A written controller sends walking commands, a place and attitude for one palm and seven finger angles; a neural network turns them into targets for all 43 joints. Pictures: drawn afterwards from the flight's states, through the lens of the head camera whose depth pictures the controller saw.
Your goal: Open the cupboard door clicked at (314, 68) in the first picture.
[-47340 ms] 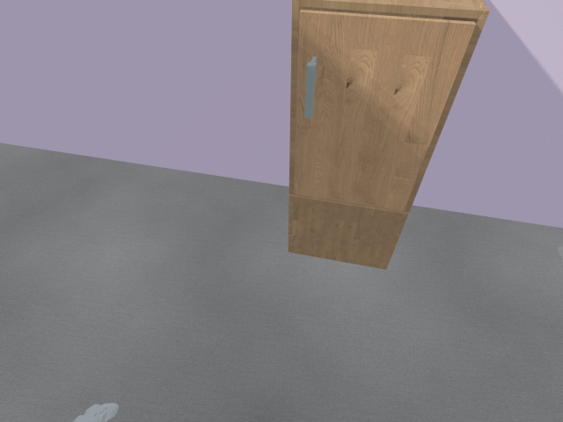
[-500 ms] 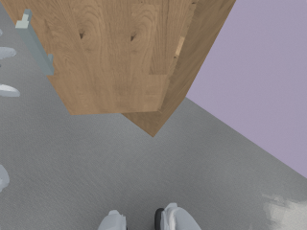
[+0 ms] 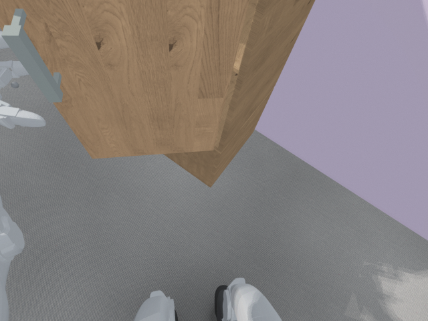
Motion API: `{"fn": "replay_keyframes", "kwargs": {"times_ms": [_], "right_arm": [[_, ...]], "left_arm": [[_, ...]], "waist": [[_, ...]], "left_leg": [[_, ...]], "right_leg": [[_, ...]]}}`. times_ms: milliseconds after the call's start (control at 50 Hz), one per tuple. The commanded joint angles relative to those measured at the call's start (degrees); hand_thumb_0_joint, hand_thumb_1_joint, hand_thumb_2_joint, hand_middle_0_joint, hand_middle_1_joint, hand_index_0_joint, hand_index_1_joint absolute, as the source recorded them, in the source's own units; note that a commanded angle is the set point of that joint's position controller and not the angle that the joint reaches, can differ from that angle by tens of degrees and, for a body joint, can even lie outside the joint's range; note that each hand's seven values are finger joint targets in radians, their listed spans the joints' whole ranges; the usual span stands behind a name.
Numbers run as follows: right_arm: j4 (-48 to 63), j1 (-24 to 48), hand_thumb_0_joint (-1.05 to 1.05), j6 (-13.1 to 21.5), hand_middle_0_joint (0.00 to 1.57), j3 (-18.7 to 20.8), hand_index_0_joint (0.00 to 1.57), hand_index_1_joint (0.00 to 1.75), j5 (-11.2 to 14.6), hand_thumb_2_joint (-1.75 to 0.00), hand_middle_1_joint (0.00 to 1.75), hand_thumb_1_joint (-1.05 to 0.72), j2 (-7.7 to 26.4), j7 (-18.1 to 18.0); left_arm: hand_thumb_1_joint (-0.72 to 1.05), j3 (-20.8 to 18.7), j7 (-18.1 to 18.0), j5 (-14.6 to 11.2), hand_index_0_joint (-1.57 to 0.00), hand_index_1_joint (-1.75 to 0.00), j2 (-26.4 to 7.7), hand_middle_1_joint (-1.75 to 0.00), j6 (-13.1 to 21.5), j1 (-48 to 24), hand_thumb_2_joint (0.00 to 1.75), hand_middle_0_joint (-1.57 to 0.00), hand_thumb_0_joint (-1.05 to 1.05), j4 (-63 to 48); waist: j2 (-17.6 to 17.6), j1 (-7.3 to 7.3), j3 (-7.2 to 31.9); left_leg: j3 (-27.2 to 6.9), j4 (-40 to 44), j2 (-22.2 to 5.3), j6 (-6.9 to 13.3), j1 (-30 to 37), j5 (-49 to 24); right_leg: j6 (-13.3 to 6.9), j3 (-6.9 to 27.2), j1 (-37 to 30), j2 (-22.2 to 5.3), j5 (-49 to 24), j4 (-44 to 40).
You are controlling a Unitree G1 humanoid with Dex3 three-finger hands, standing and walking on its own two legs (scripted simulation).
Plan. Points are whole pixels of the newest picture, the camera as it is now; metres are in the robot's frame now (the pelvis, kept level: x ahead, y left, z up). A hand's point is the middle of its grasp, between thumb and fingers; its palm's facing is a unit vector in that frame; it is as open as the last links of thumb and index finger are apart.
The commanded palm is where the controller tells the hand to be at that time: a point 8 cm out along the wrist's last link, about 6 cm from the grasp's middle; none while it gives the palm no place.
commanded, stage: slide the fingers in behind the handle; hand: left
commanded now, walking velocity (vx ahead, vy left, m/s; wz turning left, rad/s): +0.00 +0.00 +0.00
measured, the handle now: (39, 60) +0.55 +0.27 +0.10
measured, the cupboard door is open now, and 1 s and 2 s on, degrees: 43 44 44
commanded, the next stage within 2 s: close the thumb around the handle in 1.00 s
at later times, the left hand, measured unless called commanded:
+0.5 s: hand (40, 86) +0.49 +0.25 +0.10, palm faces +0.04 -1.00 +0.00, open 14.0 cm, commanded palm +0.46 +0.29 +0.10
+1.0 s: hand (46, 88) +0.48 +0.24 +0.10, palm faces +0.05 -1.00 -0.01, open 14.0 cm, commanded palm +0.46 +0.29 +0.10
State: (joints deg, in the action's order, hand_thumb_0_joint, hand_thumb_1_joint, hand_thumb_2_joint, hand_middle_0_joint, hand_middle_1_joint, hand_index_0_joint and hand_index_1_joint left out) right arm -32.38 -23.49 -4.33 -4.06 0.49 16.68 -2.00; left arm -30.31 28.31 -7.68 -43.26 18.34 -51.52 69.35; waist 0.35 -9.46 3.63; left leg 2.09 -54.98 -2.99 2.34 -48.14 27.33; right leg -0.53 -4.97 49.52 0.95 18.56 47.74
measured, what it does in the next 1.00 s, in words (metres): stands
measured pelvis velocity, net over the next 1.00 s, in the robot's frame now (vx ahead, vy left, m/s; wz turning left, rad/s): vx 0.00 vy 0.00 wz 0.01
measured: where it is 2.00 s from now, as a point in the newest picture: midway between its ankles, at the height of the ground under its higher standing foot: outside the picture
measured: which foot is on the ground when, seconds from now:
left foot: down 0.00-1.00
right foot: down 0.00-1.00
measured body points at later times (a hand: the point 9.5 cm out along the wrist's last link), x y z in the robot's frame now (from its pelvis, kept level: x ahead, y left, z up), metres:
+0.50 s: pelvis +0.02 +0.00 +0.01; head +0.13 +0.03 +0.44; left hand +0.48 +0.31 +0.10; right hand +0.04 -0.26 -0.10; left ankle -0.02 +0.09 -0.68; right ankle +0.04 -0.12 -0.68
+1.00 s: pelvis +0.00 +0.00 +0.01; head +0.12 +0.02 +0.44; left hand +0.47 +0.30 +0.10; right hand +0.02 -0.28 -0.10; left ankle -0.02 +0.09 -0.68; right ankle +0.04 -0.12 -0.68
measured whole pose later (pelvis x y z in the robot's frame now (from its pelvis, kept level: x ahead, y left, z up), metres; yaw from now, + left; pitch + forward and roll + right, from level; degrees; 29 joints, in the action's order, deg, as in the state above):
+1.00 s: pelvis +0.00 +0.00 +0.01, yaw +1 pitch +18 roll -3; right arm -34.0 -22.8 -3.2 -2.7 0.4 16.6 -1.6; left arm -25.7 21.5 -8.1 -33.8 20.2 -48.6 66.1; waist 0.8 -8.1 4.1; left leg 2.2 -52.7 -2.2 2.0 -44.2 26.6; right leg -0.8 -4.7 46.2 0.3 18.8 47.1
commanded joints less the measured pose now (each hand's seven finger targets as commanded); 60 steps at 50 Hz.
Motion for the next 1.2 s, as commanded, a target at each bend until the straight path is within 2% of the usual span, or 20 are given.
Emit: {"fn": "replay_keyframes", "kwargs": {"times_ms": [0, 60, 220, 240, 260, 340, 460, 480, 520, 580, 640, 700, 760, 780, 820, 960, 980, 1020, 1080, 1180], "right_arm": [[2.10, -9.67, 0.00, 0.62, 0.20, 4.39, 0.20, 0.30, -0.26, -0.90, 0.30, -0.90, 11.46, -1.12], [2.27, -9.77, 0.00, 0.42, 0.20, 4.49, 0.20, 0.30, -0.38, -0.90, 0.30, -0.90, 11.08, -0.86], [2.24, -9.83, 0.00, 0.28, 0.20, 5.18, 0.20, 0.30, -0.51, -0.90, 0.30, -0.90, 10.63, -0.17], [2.55, -9.81, 0.00, 0.35, 0.20, 5.20, 0.20, 0.30, -0.58, -0.90, 0.30, -0.90, 10.64, -0.09], [2.41, -10.04, 0.00, 0.18, 0.20, 5.45, 0.20, 0.30, -0.55, -0.90, 0.30, -0.90, 10.57, 0.06], [2.98, -9.08, 0.00, 0.13, 0.20, 5.27, 0.20, 0.30, -0.37, -0.90, 0.30, -0.90, 10.06, 0.31], [2.71, -8.79, 0.00, 0.52, 0.20, 5.58, 0.20, 0.30, -0.48, -0.90, 0.30, -0.90, 9.85, 0.38], [2.68, -8.26, 0.00, 0.67, 0.20, 5.45, 0.20, 0.30, -0.49, -0.90, 0.30, -0.90, 9.55, 0.50], [2.10, -8.19, 0.00, 0.81, 0.20, 5.44, 0.20, 0.30, -0.54, -0.90, 0.30, -0.90, 9.56, 0.50], [2.30, -7.76, 0.00, 0.96, 0.20, 5.61, 0.20, 0.30, -0.47, -0.90, 0.30, -0.90, 9.24, 0.56], [1.88, -7.60, 0.00, 0.95, 0.20, 5.17, 0.20, 0.30, -0.46, -0.90, 0.30, -0.90, 9.55, 0.22], [2.45, -6.96, 0.00, 1.23, 0.20, 5.15, 0.20, 0.30, -0.34, -0.90, 0.30, -0.90, 9.15, 0.10], [2.28, -7.17, 0.00, 1.33, 0.20, 5.15, 0.20, 0.30, -0.41, -0.90, 0.30, -0.90, 9.39, 0.05], [2.24, -6.76, 0.00, 1.46, 0.20, 5.02, 0.20, 0.30, -0.34, -0.90, 0.30, -0.90, 9.13, 0.03], [1.98, -6.76, 0.00, 1.63, 0.20, 4.96, 0.20, 0.30, -0.34, -0.90, 0.30, -0.90, 9.65, -0.23], [1.45, -7.54, 0.00, 2.09, 0.20, 4.95, 0.20, 0.30, -0.38, -0.90, 0.30, -0.90, 9.91, -0.61], [1.27, -7.48, 0.00, 2.20, 0.20, 4.87, 0.20, 0.30, -0.38, -0.90, 0.30, -0.90, 9.81, -0.61], [1.26, -7.81, 0.00, 2.17, 0.20, 4.93, 0.20, 0.30, -0.32, -0.90, 0.30, -0.90, 10.07, -0.77], [1.02, -8.03, 0.00, 2.37, 0.20, 4.95, 0.20, 0.30, -0.40, -0.90, 0.30, -0.90, 9.96, -0.65], [0.73, -8.72, 0.00, 2.42, 0.20, 4.98, 0.20, 0.30, -0.52, -0.90, 0.30, -0.90, 10.04, -0.63]], "left_arm": [[-0.50, -2.13, 0.58, -2.03, -0.30, -1.20, -17.71, -1.20, 2.93, -21.78, 0.30, -0.30, 0.00, -11.61], [-0.50, -0.97, 0.18, -1.88, -0.30, -1.20, -15.89, -1.20, 2.76, -20.90, 0.30, -0.30, 0.00, -13.51], [-0.50, -0.04, -2.79, -2.75, -0.30, -1.20, -11.48, -1.20, 3.40, -18.40, 0.30, -0.30, 0.00, -17.72], [-0.50, -0.18, -3.08, -2.98, -0.30, -1.20, -11.51, -1.20, 3.77, -18.38, 0.30, -0.30, 0.00, -20.00], [-0.50, -1.31, -3.47, -2.94, -0.30, -1.20, -12.11, -1.20, 3.56, -16.74, 0.30, -0.30, 0.00, -19.78], [-0.50, 1.92, -4.87, -2.44, -0.30, -1.20, -7.63, -1.20, 2.63, -15.98, 0.30, -0.30, 0.00, -19.15], [-0.50, 0.97, -7.06, -2.47, -0.30, -1.20, -7.49, -1.20, 4.22, -16.63, 0.30, -0.30, 0.00, -21.29], [-0.50, 2.77, -7.15, -2.54, -0.30, -1.20, -4.95, -1.20, 4.37, -16.74, 0.30, -0.30, 0.00, -20.91], [-0.50, 2.92, -7.29, -2.42, -0.30, -1.20, -4.54, -1.20, 4.52, -16.71, 0.30, -0.30, 0.00, -19.11], [-0.50, 4.16, -7.53, -2.31, -0.30, -1.20, -2.60, -1.20, 4.83, -15.94, 0.30, -0.30, 0.00, -20.94], [-0.50, 2.11, -7.93, -2.23, -0.30, -1.20, -5.36, -1.20, 4.48, -16.72, 0.30, -0.30, 0.00, -17.03], [-0.50, 3.26, -7.86, -1.59, -0.30, -1.20, -4.44, -1.20, 4.88, -17.55, 0.30, -0.30, 0.00, -18.56], [-0.50, 2.01, -7.77, -1.35, -0.30, -1.20, -6.37, -1.20, 5.66, -17.09, 0.30, -0.30, 0.00, -18.09], [-0.50, 4.12, -7.51, -1.44, -0.30, -1.20, -3.97, -1.20, 5.59, -17.82, 0.30, -0.30, 0.00, -17.59], [-0.50, 2.33, -7.48, -1.46, -0.30, -1.20, -6.52, -1.20, 5.55, -18.84, 0.30, -0.30, 0.00, -15.90], [-0.50, 2.32, -6.91, -1.18, -0.30, -1.20, -7.67, -1.20, 5.77, -20.96, 0.30, -0.30, 0.00, -15.39], [-0.50, 3.55, -6.81, -1.43, -0.30, -1.20, -6.20, -1.20, 5.66, -22.03, 0.30, -0.30, 0.00, -15.26], [-0.50, 1.98, -6.75, -1.18, -0.30, -1.20, -8.43, -1.20, 5.47, -20.77, 0.30, -0.30, 0.00, -14.37], [-0.50, 3.25, -6.77, -1.34, -0.30, -1.20, -6.71, -1.20, 5.69, -22.23, 0.30, -0.30, 0.00, -14.79], [-0.22, 3.30, -6.91, -1.05, -0.32, -1.23, -6.93, -1.23, 5.39, -22.87, 0.42, -0.32, 0.00, -14.81]], "waist": [[7.98, 0.15, 27.41], [10.79, 0.47, 28.43], [10.58, 1.11, 28.49], [12.29, 1.56, 29.88], [11.28, 1.99, 30.99], [9.82, 1.33, 25.57], [8.55, 1.98, 28.72], [9.24, 1.57, 28.06], [6.80, 1.30, 25.75], [8.84, 1.84, 28.03], [4.75, 1.42, 23.75], [7.11, 1.75, 25.65], [6.37, 2.23, 26.55], [7.21, 1.50, 25.16], [5.85, 1.51, 23.54], [7.85, 1.38, 26.23], [6.74, 0.49, 25.92], [5.37, 0.96, 25.75], [7.78, 0.62, 26.09], [8.27, 0.43, 26.52]], "left_leg": [[-4.25, 7.07, 1.08, -0.50, 13.47, -23.77], [-4.19, 7.13, 1.06, -0.86, 16.21, -27.16], [-4.69, 7.54, 0.64, -1.59, 20.15, -32.32], [-4.90, 7.36, 0.63, -1.81, 21.55, -35.38], [-4.78, 7.19, 0.50, -1.91, 22.16, -36.58], [-4.48, 8.17, 0.68, -1.46, 19.97, -34.35], [-4.72, 8.12, 0.68, -1.92, 21.38, -35.10], [-4.54, 8.21, 0.78, -1.98, 21.57, -34.41], [-4.45, 8.41, 0.84, -1.68, 19.55, -32.25], [-4.58, 8.32, 0.86, -1.96, 22.30, -35.01], [-3.95, 8.85, 1.38, -1.06, 16.29, -28.20], [-3.62, 9.21, 1.61, -1.14, 17.24, -28.13], [-4.04, 8.97, 1.51, -1.29, 17.32, -27.85], [-3.72, 9.07, 1.55, -1.22, 17.11, -26.61], [-3.69, 9.30, 1.65, -1.02, 14.66, -22.97], [-4.03, 9.07, 1.83, -0.98, 15.30, -22.45], [-3.90, 8.99, 1.79, -0.80, 15.14, -21.66], [-3.85, 9.04, 1.82, -0.63, 13.56, -20.98], [-4.09, 8.94, 1.74, -0.86, 15.62, -21.93], [-4.40, 8.85, 1.62, -0.98, 16.49, -23.51]], "right_leg": [[-0.59, 3.44, -17.77, 2.00, -15.83, -3.11], [-0.70, 3.06, -16.66, 2.05, -17.36, -2.93], [-0.79, 2.29, -16.30, 2.24, -18.75, -3.21], [-1.13, 2.26, -16.69, 2.34, -20.18, -2.77], [-0.92, 2.36, -17.28, 2.30, -21.16, -2.85], [-0.93, 2.05, -16.61, 2.21, -20.16, -3.36], [-0.77, 2.43, -18.57, 2.09, -21.16, -2.98], [-0.73, 2.32, -17.90, 2.00, -20.65, -3.11], [-0.67, 2.31, -18.33, 1.90, -20.21, -3.34], [-0.74, 2.38, -17.94, 1.82, -20.81, -3.23], [-0.79, 2.81, -20.03, 1.66, -19.94, -3.48], [-0.75, 3.06, -20.56, 1.37, -20.23, -3.34], [-0.84, 3.15, -20.58, 1.43, -19.36, -3.11], [-0.74, 3.13, -19.58, 1.39, -18.61, -3.40], [-0.77, 3.37, -19.89, 1.30, -16.73, -3.72], [-0.83, 3.61, -19.60, 1.22, -15.85, -3.51], [-0.64, 3.70, -19.27, 1.23, -15.56, -3.78], [-0.64, 3.88, -20.37, 1.21, -15.59, -3.83], [-0.74, 3.54, -18.33, 1.34, -15.05, -3.79], [-0.77, 3.34, -17.79, 1.42, -15.58, -3.65]]}}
